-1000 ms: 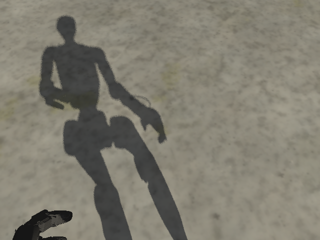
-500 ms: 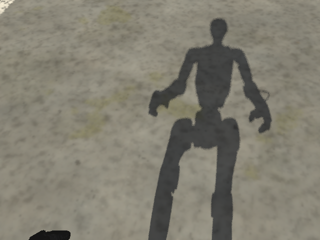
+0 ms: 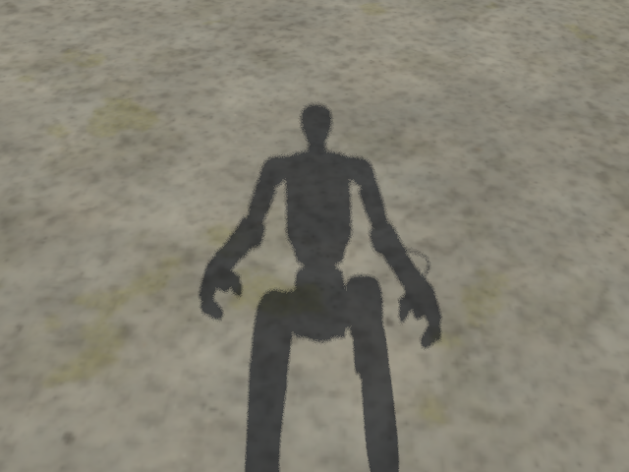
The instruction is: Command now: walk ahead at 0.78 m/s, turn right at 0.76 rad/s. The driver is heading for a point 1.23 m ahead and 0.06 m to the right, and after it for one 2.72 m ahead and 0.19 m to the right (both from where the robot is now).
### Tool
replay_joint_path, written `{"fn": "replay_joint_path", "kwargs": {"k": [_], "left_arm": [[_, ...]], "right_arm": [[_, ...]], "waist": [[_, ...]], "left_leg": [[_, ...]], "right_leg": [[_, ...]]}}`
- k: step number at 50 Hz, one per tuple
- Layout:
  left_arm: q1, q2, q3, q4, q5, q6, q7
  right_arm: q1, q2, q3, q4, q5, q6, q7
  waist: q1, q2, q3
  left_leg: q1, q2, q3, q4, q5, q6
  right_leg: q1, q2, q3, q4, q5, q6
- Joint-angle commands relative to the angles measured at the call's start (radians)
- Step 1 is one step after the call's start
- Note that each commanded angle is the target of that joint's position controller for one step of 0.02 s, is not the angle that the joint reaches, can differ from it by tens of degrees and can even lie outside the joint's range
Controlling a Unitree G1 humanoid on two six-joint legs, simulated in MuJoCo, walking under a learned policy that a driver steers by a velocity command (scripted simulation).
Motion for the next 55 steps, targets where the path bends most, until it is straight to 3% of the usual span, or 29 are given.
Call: {"fn": "replay_joint_path", "kwargs": {"k": [1, 4, 6, 9, 10, 11, 12, 13, 15, 18, 22, 27, 30, 32, 33, 34, 35, 36, 37, 38, 39, 41, 44, 47, 50, 52, 53, 54, 55], "left_arm": [[-0.181, 0.038, -0.004, -0.119, 0.008, -0.010, -0.021], [-0.273, 0.024, -0.022, -0.157, 0.006, -0.013, -0.032], [-0.300, 0.006, -0.036, -0.180, -0.001, -0.013, -0.025], [-0.060, 0.057, -0.015, -0.133, -0.024, -0.022, 0.014], [0.149, 0.103, 0.010, -0.075, -0.022, -0.037, 0.027], [0.282, 0.205, 0.052, -0.016, -0.008, -0.037, 0.046], [0.204, 0.320, 0.075, -0.032, -0.015, -0.029, 0.052], [0.229, 0.271, 0.061, -0.055, -0.013, -0.031, 0.056], [0.191, 0.187, 0.036, -0.012, 0.011, -0.055, 0.080], [0.081, 0.067, -0.012, -0.010, 0.004, -0.109, 0.078], [0.146, 0.057, -0.020, 0.037, -0.009, -0.154, 0.064], [0.156, 0.021, -0.054, 0.064, -0.020, -0.176, 0.082], [0.126, 0.086, -0.044, 0.066, -0.020, -0.176, 0.122], [0.059, 0.144, -0.024, 0.047, -0.006, -0.144, 0.152], [-0.026, 0.164, -0.015, 0.022, 0.007, -0.124, 0.158], [-0.136, 0.170, -0.006, 0.009, -0.003, -0.107, 0.150], [-0.261, -0.029, -0.062, -0.044, 0.021, -0.128, 0.115], [-0.065, -0.122, -0.095, -0.129, -0.003, -0.142, 0.101], [-0.007, -0.063, -0.109, -0.157, 0.009, -0.170, 0.087], [-0.043, 0.021, -0.100, -0.135, 0.024, -0.185, 0.079], [-0.083, 0.041, -0.095, -0.137, 0.040, -0.176, 0.080], [-0.099, 0.036, -0.107, -0.141, 0.056, -0.128, 0.084], [-0.246, 0.016, -0.125, -0.202, 0.028, -0.107, 0.074], [-0.351, -0.029, -0.139, -0.240, -0.007, -0.109, 0.069], [-0.359, 0.001, -0.127, -0.251, -0.011, -0.120, 0.076], [-0.231, 0.071, -0.095, -0.214, -0.009, -0.131, 0.092], [-0.059, 0.115, -0.072, -0.173, -0.010, -0.138, 0.103], [0.178, 0.180, -0.040, -0.125, 0.004, -0.144, 0.122], [0.343, 0.255, -0.015, -0.093, 0.044, -0.144, 0.138]], "right_arm": [[-0.037, -0.131, -0.034, -0.035, -0.003, -0.024, -0.009], [-0.001, -0.139, -0.038, 0.008, -0.008, -0.023, -0.014], [0.017, -0.148, -0.039, 0.038, -0.009, -0.013, -0.012], [0.001, -0.229, -0.049, 0.052, -0.006, 0.016, -0.009], [-0.033, -0.257, -0.053, 0.035, 0.011, 0.022, -0.002], [-0.020, -0.197, -0.034, 0.005, 0.012, 0.013, 0.009], [-0.053, -0.067, -0.002, -0.086, 0.017, -0.011, 0.027], [-0.178, -0.119, 0.000, -0.112, 0.010, -0.027, 0.025], [-0.169, -0.104, 0.010, -0.076, 0.039, -0.035, 0.019], [-0.054, -0.074, 0.018, 0.001, 0.019, 0.022, 0.044], [-0.193, -0.054, 0.014, 0.001, 0.046, 0.051, 0.061], [-0.322, -0.023, 0.037, -0.025, 0.042, 0.023, 0.081], [-0.221, -0.066, 0.030, 0.014, 0.041, 0.032, 0.081], [0.016, -0.150, -0.001, 0.082, 0.039, 0.051, 0.068], [0.241, -0.198, -0.027, 0.147, 0.037, 0.058, 0.058], [0.432, -0.227, -0.054, 0.194, 0.050, 0.062, 0.043], [0.350, -0.173, -0.041, 0.236, 0.063, 0.074, 0.033], [0.152, -0.199, -0.032, 0.162, 0.033, 0.063, 0.032], [0.086, -0.203, -0.043, 0.111, 0.022, 0.062, 0.020], [0.039, -0.143, -0.038, 0.094, 0.011, 0.058, 0.013], [-0.007, -0.136, -0.032, 0.093, 0.013, 0.047, 0.013], [-0.019, -0.145, -0.026, 0.093, 0.024, 0.010, 0.007], [-0.014, -0.169, -0.038, 0.086, 0.032, -0.020, 0.015], [0.031, -0.179, -0.054, 0.091, 0.050, -0.020, 0.030], [0.053, -0.199, -0.070, 0.087, 0.044, -0.012, 0.030], [0.028, -0.232, -0.079, 0.076, 0.036, -0.013, 0.024], [-0.021, -0.265, -0.085, 0.065, 0.033, -0.016, 0.028], [-0.083, -0.233, -0.077, 0.040, 0.031, -0.029, 0.030], [-0.101, -0.054, -0.031, -0.014, 0.043, -0.040, 0.022]], "waist": [[-0.011, 0.131, 0.210], [-0.042, 0.122, 0.249], [-0.040, 0.119, 0.251], [0.103, 0.159, 0.047], [0.204, 0.139, -0.067], [0.233, -0.003, -0.163], [0.127, -0.287, -0.204], [0.178, -0.068, -0.224], [0.100, 0.072, -0.011], [-0.008, 0.038, 0.069], [0.030, 0.014, 0.204], [0.035, -0.006, 0.184], [-0.045, -0.065, 0.073], [-0.185, -0.098, -0.040], [-0.301, -0.093, -0.099], [-0.425, 0.011, -0.102], [-0.315, 0.294, 0.065], [-0.058, 0.289, -0.025], [-0.048, 0.207, -0.124], [-0.018, -0.024, 0.009], [0.025, -0.099, 0.092], [0.066, -0.116, 0.177], [0.019, -0.042, 0.202], [-0.074, 0.034, 0.150], [-0.101, 0.087, 0.095], [-0.036, 0.092, -0.007], [0.073, 0.078, -0.108], [0.197, 0.057, -0.224], [0.214, -0.191, -0.333]], "left_leg": [[-0.056, 0.262, -0.065, -0.208, -0.080, 0.114], [0.029, 0.273, 0.020, -0.221, 0.025, 0.116], [0.095, 0.271, 0.088, -0.156, 0.311, 0.111], [0.090, 0.277, 0.145, 0.276, 1.262, 0.106], [-0.051, 0.270, 0.134, 0.559, 1.248, 0.101], [-0.383, 0.194, 0.121, 0.899, 0.828, 0.058], [-0.786, -0.036, -0.005, 1.262, -0.134, 0.003], [-0.857, -0.006, -0.212, 1.308, -0.047, 0.026], [-0.829, 0.089, -0.204, 1.220, 0.059, 0.064], [-0.649, 0.140, -0.256, 1.078, 0.120, 0.078], [-0.777, 0.061, -0.245, 0.879, 0.263, 0.088], [-0.706, -0.025, -0.036, 0.542, 0.476, 0.131], [-0.518, -0.114, 0.034, 0.443, 0.506, 0.159], [-0.289, -0.181, 0.041, 0.452, 0.389, 0.187], [-0.094, -0.168, -0.018, 0.436, 0.327, 0.235], [0.076, -0.082, -0.147, 0.306, 0.330, 0.336], [0.109, -0.068, -0.244, 0.403, 0.366, 0.337], [0.187, 0.043, -0.675, 0.366, 0.383, 0.490], [0.207, 0.191, -1.003, 0.063, -0.136, 0.552], [0.016, 0.188, -1.024, -0.082, -0.351, 0.486], [-0.151, 0.154, -0.947, -0.099, -0.308, 0.438], [-0.383, 0.066, -0.794, -0.113, -0.173, 0.407], [-0.561, -0.037, -0.606, -0.148, 0.078, 0.375], [-0.453, -0.080, -0.553, -0.103, 0.262, 0.296], [-0.265, -0.051, -0.581, 0.001, 0.456, 0.253], [-0.181, -0.046, -0.589, 0.190, 0.686, 0.208], [-0.213, -0.073, -0.560, 0.393, 0.730, 0.184], [-0.368, -0.109, -0.522, 0.668, 0.596, 0.168], [-0.632, -0.186, -0.416, 0.995, -0.142, 0.166]], "right_leg": [[-0.152, -0.047, -0.014, -0.094, 0.029, -0.029], [-0.121, -0.063, -0.097, -0.241, -0.029, -0.091], [-0.066, -0.040, -0.159, -0.330, -0.120, -0.149], [0.353, 0.146, -0.269, -0.358, -0.316, -0.236], [0.652, 0.192, -0.228, -0.432, -0.281, -0.261], [1.008, 0.126, -0.009, -0.537, -0.431, -0.294], [1.174, -0.172, 0.655, -0.823, -0.738, -0.401], [1.157, -0.216, 0.755, -0.925, -0.653, -0.351], [0.886, -0.214, 0.517, -0.911, -0.382, -0.279], [0.600, -0.128, 0.266, -0.979, -0.285, -0.192], [0.607, -0.044, -0.014, -1.079, 0.088, -0.053], [0.726, -0.017, -0.226, -1.114, 0.670, -0.003], [0.877, -0.070, -0.263, -0.975, 1.191, 0.027], [0.909, -0.107, -0.255, -0.662, 1.428, 0.039], [0.819, -0.116, -0.237, -0.368, 1.410, 0.033], [0.639, -0.012, -0.256, 0.165, 0.912, 0.021], [0.214, 0.198, -0.181, 0.557, -0.338, -0.007], [-0.052, 0.179, 0.022, 0.682, -0.425, 0.013], [-0.108, 0.136, 0.144, 0.595, -0.386, -0.006], [-0.080, 0.071, 0.143, 0.442, -0.286, -0.028], [-0.023, 0.036, 0.126, 0.331, -0.264, -0.016], [0.085, -0.024, 0.103, 0.144, -0.259, 0.027], [0.260, -0.058, 0.024, -0.213, -0.070, 0.069], [0.357, -0.014, -0.016, -0.492, 0.161, 0.058], [0.398, 0.034, -0.010, -0.642, 0.161, 0.038], [0.563, 0.081, 0.001, -0.686, 0.031, 0.016], [0.755, 0.073, 0.002, -0.685, -0.034, 0.000], [1.018, -0.037, 0.085, -0.624, -0.192, -0.026], [1.257, -0.334, 0.435, -0.700, -0.562, -0.052]]}}
Next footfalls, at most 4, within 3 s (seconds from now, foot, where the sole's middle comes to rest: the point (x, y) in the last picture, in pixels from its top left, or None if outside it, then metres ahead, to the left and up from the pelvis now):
0.20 right None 0.28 -0.16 -0.78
0.68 left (402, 399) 0.72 -0.20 -0.78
1.08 right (450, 265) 1.13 -0.38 -0.78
1.48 left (317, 207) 1.37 -0.01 -0.78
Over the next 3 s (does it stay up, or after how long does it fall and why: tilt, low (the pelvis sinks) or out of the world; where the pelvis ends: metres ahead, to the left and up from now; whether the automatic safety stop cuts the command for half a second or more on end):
stays up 1.48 -0.10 0.00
